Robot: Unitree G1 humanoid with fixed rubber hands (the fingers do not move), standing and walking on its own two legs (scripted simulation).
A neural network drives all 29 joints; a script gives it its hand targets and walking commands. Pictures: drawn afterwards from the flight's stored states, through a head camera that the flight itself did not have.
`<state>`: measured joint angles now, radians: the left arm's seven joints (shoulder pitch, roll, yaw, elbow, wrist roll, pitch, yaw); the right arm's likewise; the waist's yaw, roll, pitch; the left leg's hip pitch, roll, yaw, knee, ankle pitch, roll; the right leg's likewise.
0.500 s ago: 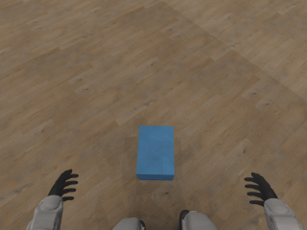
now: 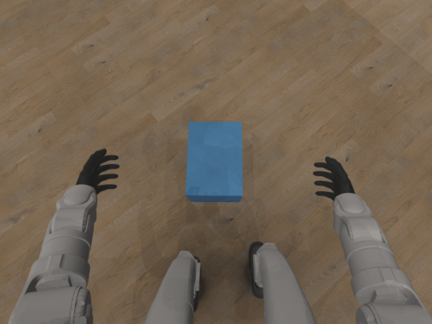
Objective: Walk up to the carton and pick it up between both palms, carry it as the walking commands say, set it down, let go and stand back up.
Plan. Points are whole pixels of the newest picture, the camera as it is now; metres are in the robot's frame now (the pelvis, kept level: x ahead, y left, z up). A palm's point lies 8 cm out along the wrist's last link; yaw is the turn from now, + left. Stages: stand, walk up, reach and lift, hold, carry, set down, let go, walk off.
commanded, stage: reach and lift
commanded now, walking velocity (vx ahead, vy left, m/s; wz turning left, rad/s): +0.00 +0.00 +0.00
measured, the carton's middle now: (215, 163) +0.53 +0.03 -0.63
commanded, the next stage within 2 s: none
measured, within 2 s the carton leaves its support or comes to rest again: neither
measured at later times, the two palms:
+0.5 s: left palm (128, 133) +0.47 +0.22 -0.14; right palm (307, 137) +0.45 -0.19 -0.15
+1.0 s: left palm (138, 122) +0.52 +0.22 -0.20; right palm (290, 128) +0.50 -0.17 -0.21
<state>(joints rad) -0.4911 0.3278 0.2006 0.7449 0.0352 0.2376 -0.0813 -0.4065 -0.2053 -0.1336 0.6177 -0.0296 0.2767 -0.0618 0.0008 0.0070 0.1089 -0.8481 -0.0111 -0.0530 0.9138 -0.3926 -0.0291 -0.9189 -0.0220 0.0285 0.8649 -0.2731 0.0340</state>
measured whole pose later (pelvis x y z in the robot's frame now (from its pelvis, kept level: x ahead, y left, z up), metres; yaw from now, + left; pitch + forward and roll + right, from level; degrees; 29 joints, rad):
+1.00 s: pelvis -0.02 +0.01 -0.07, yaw +0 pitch +45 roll +0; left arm -1.30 0.32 0.38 0.98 0.09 0.13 -0.05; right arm -1.21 -0.17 -0.41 0.84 -0.12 0.16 -0.10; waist 0.00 0.00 0.09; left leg -1.53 -0.03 -0.06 1.14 -0.39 -0.03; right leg -1.58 -0.03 0.03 1.05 -0.25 0.04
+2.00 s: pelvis -0.07 +0.01 -0.32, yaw +0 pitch +34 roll -1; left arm -1.64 0.45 0.05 1.17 -0.21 0.12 0.08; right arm -1.59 -0.37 -0.15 1.14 0.22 0.11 -0.16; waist 0.00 -0.02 0.52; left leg -2.10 -0.07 -0.06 2.18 -0.67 -0.05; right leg -2.18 0.01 0.07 2.07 -0.47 0.08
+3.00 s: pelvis -0.07 +0.00 -0.34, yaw +2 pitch +36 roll -1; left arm -1.71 0.40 0.03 1.24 -0.19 0.08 0.07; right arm -1.66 -0.31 -0.19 1.25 0.12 0.06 -0.11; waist 0.00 0.00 0.52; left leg -2.21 -0.04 -0.05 2.23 -0.66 -0.03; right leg -2.27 -0.02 0.06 2.13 -0.49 0.06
